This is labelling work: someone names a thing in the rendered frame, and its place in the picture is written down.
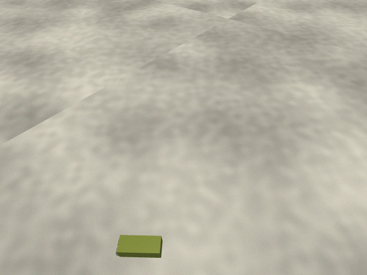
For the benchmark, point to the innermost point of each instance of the carton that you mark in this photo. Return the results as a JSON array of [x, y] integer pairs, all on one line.
[[149, 246]]

